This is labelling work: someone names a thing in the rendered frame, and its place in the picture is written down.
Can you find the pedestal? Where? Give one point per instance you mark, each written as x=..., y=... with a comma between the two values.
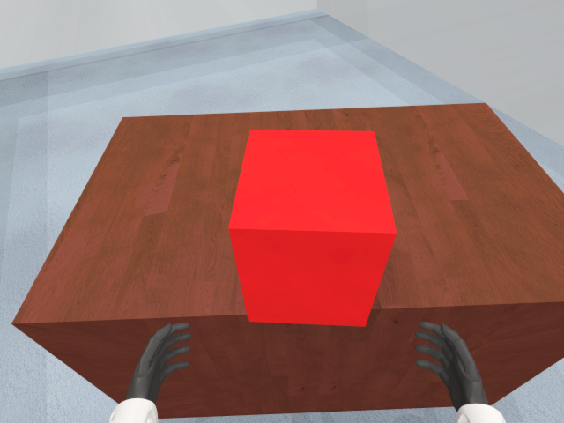
x=479, y=248

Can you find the robot right hand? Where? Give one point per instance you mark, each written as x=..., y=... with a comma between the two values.
x=458, y=371

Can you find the robot right forearm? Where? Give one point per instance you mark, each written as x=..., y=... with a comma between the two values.
x=478, y=413

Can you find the carton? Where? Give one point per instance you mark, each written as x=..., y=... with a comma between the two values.
x=311, y=227

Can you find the robot left forearm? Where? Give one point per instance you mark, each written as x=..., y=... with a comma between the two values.
x=135, y=410

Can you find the robot left hand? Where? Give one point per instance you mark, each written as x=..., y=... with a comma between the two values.
x=151, y=371

